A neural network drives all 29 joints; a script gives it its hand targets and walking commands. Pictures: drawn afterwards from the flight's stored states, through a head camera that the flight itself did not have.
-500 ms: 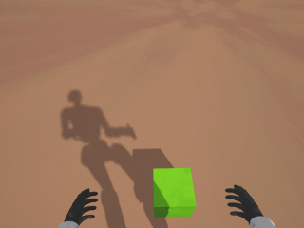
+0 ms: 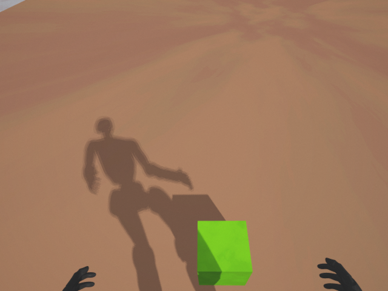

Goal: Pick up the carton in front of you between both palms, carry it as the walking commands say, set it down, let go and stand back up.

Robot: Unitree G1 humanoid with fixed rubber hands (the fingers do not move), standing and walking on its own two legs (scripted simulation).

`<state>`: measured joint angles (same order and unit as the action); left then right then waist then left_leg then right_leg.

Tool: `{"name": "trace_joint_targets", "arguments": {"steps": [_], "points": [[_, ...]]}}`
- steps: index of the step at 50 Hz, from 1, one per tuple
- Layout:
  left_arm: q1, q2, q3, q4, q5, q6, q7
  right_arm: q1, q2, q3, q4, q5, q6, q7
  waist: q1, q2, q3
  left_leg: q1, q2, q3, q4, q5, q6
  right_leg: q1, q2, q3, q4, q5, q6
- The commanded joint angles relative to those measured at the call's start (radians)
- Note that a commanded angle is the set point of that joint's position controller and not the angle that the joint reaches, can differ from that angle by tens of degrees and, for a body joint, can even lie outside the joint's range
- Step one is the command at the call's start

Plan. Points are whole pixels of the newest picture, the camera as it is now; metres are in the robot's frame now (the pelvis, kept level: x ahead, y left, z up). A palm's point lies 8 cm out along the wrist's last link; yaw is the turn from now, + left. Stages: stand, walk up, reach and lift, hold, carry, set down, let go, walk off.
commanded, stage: stand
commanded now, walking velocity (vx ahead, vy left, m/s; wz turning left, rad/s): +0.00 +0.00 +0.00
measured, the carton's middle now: (221, 253) +0.38 -0.07 -0.64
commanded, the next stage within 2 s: none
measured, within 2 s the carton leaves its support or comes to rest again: neither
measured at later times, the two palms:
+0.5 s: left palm out of the picture +0.10 +0.29 -0.09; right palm out of the picture +0.10 -0.30 -0.09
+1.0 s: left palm out of the picture +0.07 +0.30 -0.09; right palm out of the picture +0.07 -0.31 -0.10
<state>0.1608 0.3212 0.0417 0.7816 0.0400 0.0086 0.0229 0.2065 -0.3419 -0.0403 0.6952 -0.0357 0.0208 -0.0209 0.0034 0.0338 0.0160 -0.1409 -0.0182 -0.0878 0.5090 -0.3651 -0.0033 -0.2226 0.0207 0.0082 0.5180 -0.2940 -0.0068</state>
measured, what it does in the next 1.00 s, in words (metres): stands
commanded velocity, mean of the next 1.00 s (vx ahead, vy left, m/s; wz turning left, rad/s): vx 0.00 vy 0.00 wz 0.00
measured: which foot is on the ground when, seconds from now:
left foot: down 0.00-1.00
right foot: down 0.00-1.00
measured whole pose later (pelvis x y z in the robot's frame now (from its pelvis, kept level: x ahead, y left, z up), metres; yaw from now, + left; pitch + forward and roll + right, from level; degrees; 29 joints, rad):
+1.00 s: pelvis -0.03 +0.00 +0.01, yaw +0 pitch -3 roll +0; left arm 0.11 0.37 0.02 1.02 0.02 -0.01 0.01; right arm 0.18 -0.38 0.00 0.93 -0.02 -0.01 -0.02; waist 0.01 0.02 0.03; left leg -0.07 -0.01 -0.08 0.38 -0.26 -0.01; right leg -0.16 0.02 0.01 0.39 -0.20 -0.01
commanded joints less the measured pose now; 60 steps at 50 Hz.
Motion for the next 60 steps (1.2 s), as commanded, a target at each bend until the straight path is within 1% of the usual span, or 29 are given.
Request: {"name": "trace_joint_targets", "arguments": {"steps": [1,12,34,45,60], "points": [[-0.028,0.154,0.033,-0.041,-0.002,-0.016,0.005,-0.012,-0.140,-0.033,-0.049,0.002,-0.017,-0.006,0.000,-0.035,-0.076,-0.026,0.075,-0.037,-0.051,0.400,0.000,0.101,-0.093,0.072,-0.055,0.367,-0.011],[-0.052,0.165,0.027,0.020,-0.007,-0.021,0.001,-0.018,-0.154,-0.022,0.006,0.005,-0.025,-0.010,0.004,-0.024,-0.055,-0.025,0.085,-0.046,-0.090,0.370,0.004,0.120,-0.100,0.080,-0.086,0.335,-0.017],[-0.079,0.197,0.017,0.139,-0.016,-0.023,-0.009,-0.040,-0.185,-0.003,0.124,0.008,-0.037,-0.007,0.008,-0.027,-0.014,-0.024,0.101,-0.060,-0.170,0.267,0.014,0.123,-0.113,0.104,-0.155,0.240,-0.019],[-0.089,0.210,0.012,0.183,-0.020,-0.025,-0.012,-0.048,-0.194,0.003,0.175,0.011,-0.039,-0.004,0.008,-0.028,-0.009,-0.020,0.106,-0.061,-0.190,0.252,0.015,0.125,-0.118,0.112,-0.176,0.222,-0.020],[-0.101,0.224,0.007,0.220,-0.024,-0.026,-0.013,-0.059,-0.204,0.008,0.223,0.015,-0.041,-0.001,0.006,-0.029,-0.011,-0.010,0.113,-0.058,-0.207,0.256,0.016,0.129,-0.123,0.119,-0.191,0.229,-0.023]]}}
